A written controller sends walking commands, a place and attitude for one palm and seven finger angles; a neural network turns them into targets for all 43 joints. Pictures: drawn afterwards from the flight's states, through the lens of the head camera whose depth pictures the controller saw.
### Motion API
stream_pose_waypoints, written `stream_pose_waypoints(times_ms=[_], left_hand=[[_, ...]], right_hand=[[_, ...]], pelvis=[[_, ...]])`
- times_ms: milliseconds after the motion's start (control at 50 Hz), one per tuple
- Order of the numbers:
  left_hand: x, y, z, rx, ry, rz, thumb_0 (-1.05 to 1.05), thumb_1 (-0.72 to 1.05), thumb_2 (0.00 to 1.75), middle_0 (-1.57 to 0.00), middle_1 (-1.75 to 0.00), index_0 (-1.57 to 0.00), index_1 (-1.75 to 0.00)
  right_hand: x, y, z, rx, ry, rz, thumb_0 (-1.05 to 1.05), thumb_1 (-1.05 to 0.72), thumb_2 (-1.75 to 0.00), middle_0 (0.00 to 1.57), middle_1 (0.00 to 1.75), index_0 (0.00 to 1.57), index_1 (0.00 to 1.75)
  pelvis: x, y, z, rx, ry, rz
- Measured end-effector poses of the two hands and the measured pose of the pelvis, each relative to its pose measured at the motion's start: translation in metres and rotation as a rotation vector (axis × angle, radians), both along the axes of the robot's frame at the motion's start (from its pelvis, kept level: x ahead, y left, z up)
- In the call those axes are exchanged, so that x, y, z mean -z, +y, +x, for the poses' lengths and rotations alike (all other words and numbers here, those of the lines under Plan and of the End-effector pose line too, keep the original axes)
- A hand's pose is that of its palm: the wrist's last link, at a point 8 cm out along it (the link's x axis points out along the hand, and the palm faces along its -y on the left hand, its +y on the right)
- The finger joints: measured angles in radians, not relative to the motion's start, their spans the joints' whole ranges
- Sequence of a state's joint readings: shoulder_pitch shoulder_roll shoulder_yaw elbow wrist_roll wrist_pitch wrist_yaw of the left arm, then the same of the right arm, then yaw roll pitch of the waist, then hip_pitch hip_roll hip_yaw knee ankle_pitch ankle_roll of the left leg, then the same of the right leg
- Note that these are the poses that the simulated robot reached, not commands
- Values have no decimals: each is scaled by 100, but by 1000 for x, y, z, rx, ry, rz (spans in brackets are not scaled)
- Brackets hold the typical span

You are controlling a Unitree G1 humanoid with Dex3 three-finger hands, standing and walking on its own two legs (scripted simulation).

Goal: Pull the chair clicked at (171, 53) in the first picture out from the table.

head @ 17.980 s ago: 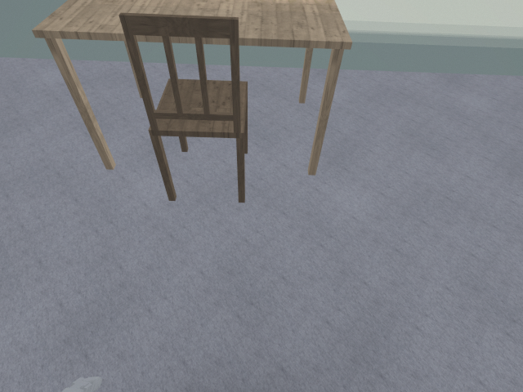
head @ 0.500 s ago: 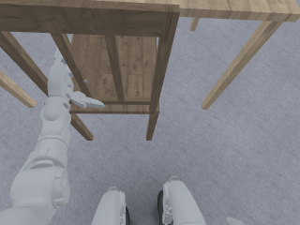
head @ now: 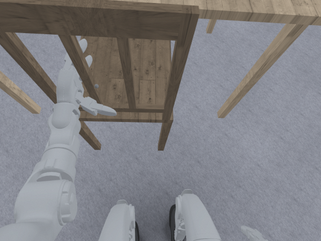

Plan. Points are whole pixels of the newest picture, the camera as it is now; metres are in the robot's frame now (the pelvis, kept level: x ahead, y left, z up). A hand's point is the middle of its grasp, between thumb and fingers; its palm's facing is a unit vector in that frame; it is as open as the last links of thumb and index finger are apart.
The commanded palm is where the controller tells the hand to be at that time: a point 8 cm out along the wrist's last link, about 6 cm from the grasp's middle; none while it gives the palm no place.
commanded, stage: hook a spindle and tug to test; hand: left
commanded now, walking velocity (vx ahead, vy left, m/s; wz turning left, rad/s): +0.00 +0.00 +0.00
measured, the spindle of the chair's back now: (87, 78) +0.51 +0.16 +0.02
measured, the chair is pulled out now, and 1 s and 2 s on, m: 0.00 0.01 0.07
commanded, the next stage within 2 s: step backward, pulling the chair out in 1.28 s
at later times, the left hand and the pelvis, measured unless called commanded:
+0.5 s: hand (94, 85) +0.48 +0.14 +0.03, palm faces -0.03 -1.00 -0.03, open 8.4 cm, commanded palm +0.45 +0.17 +0.03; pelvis +0.00 +0.00 +0.00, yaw +0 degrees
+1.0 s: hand (96, 90) +0.46 +0.13 +0.03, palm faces -0.04 -1.00 -0.02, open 5.2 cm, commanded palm +0.42 +0.18 +0.03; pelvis +0.02 +0.00 +0.01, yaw -1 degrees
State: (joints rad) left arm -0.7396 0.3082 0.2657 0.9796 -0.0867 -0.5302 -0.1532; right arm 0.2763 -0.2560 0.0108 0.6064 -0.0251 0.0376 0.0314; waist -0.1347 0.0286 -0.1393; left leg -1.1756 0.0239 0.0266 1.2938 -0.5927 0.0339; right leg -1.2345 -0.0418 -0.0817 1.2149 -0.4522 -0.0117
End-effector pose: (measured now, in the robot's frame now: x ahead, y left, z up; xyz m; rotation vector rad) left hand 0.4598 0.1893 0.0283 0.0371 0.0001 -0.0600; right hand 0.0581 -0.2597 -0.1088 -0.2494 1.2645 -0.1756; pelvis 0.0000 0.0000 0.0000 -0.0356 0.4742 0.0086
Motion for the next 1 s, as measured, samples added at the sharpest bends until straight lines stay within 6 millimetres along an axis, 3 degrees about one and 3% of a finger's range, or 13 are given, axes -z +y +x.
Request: stream_pose_waypoints(times_ms=[220, 440, 700, 1000], left_hand=[[1, 1, -3, -20, 17, -5, -1, -42, 34, -30, -83, -29, -83], [1, 4, 0, -22, 12, -8, 0, 5, 54, -46, -132, -44, -132], [1, 3, 1, -30, 18, -8, 1, 71, 82, -50, -144, -47, -144], [0, 0, -15, -23, 33, -18, 2, 76, 78, -42, -145, -42, -145]], right_hand=[[-1, 2, 0, 2, 2, 9, 0, -91, -90, 21, 30, 21, 30], [-1, -1, -3, 0, 18, -5, 0, -91, -90, 21, 30, 21, 30], [0, 1, -4, 4, 36, 4, 0, -91, -90, 21, 30, 21, 30], [-15, 6, 18, 31, -32, 28, 0, -91, -90, 21, 30, 21, 30]], pelvis=[[-2, -1, 1, 1, -5, 2], [-1, -1, 1, -5, -1, 0], [-2, 0, 2, -5, 2, -2], [-14, 3, 19, 17, -8, 2]])
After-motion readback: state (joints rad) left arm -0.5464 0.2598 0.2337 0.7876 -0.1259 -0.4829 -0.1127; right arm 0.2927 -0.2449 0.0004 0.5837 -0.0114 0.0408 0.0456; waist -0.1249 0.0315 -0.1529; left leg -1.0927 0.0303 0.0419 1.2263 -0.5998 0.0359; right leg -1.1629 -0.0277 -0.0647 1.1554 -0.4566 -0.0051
